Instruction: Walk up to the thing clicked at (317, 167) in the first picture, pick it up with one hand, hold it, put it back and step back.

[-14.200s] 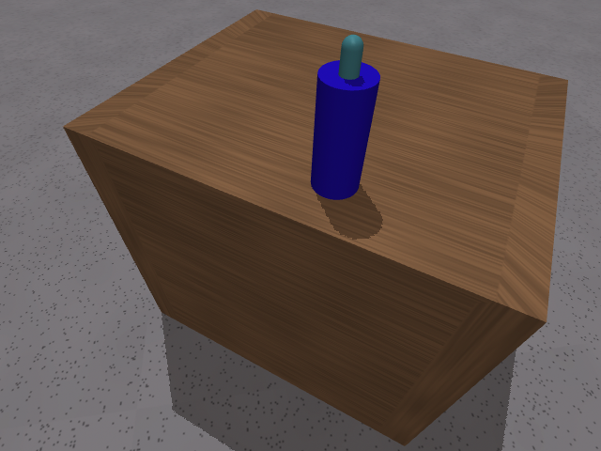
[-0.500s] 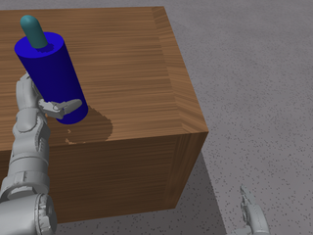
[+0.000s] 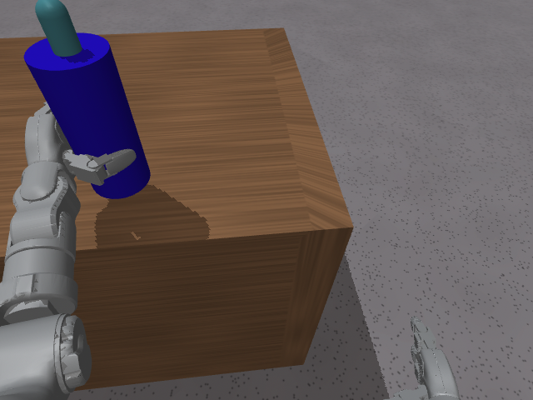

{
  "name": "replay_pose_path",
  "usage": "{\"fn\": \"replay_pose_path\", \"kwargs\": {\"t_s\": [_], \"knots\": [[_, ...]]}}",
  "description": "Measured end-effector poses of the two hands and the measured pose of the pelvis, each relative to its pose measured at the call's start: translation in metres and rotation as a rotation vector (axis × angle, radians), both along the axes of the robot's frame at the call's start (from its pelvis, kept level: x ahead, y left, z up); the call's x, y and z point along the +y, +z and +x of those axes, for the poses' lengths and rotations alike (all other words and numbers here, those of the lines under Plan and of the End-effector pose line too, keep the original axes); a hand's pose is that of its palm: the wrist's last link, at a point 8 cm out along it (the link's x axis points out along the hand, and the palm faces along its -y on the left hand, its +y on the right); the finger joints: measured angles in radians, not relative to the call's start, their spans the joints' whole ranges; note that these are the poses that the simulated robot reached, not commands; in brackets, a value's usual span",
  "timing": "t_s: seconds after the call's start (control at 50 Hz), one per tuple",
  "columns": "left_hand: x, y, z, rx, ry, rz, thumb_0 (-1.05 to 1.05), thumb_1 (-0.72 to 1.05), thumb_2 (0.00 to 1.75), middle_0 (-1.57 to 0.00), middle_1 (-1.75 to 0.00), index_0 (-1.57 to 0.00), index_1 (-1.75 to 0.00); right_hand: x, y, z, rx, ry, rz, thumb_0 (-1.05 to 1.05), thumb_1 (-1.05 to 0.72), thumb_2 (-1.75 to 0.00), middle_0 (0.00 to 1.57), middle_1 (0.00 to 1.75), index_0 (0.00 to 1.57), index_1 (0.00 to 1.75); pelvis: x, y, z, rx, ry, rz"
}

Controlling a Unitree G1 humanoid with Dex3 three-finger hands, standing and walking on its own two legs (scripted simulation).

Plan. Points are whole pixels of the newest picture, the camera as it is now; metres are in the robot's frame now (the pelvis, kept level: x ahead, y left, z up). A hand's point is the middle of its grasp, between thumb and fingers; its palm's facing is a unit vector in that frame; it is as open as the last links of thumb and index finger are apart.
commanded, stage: settle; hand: left
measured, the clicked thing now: (92, 108) +0.45 +0.19 +0.23
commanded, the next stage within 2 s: lift in 0.38 s
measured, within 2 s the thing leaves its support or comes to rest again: neither
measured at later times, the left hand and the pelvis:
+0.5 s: hand (94, 122) +0.45 +0.19 +0.21, palm faces +0.18 -0.98 -0.01, open 11.8 cm; pelvis +0.00 +0.00 +0.01, yaw +0 degrees
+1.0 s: hand (73, 87) +0.43 +0.18 +0.27, palm faces +0.16 -0.99 -0.01, open 11.8 cm; pelvis +0.01 +0.00 +0.02, yaw +1 degrees
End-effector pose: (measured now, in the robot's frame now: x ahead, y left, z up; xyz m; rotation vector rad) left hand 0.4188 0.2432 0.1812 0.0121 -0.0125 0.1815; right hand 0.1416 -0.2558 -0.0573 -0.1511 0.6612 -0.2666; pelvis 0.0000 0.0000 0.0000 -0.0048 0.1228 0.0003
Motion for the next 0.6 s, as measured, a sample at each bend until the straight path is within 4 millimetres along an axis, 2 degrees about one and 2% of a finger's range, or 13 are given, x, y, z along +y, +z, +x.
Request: {"fn": "replay_pose_path", "kwargs": {"t_s": [0.24, 0.6], "knots": [[-0.004, 0.013, -0.002, -0.001, -0.001, -0.003, -0.01, -0.61, 1.11, -0.63, -0.92, -0.64, -0.92, 0.0, 0.001, -0.005, -0.009, 0.004, 0.0, -0.01, 0.51, -0.06, 0.06, 0.05, 0.05, 0.05, -0.002, 0.003, -0.004, -0.014, 0.001, 0.002], [-0.004, 0.031, 0.005, 0.012, -0.008, -0.003, -0.01, -0.61, 1.11, -0.63, -0.93, -0.64, -0.93, 0.0, 0.003, -0.002, -0.024, 0.011, 0.007, -0.01, 0.51, -0.06, 0.06, 0.05, 0.05, 0.05, -0.003, 0.008, -0.003, -0.019, 0.004, 0.002]]}}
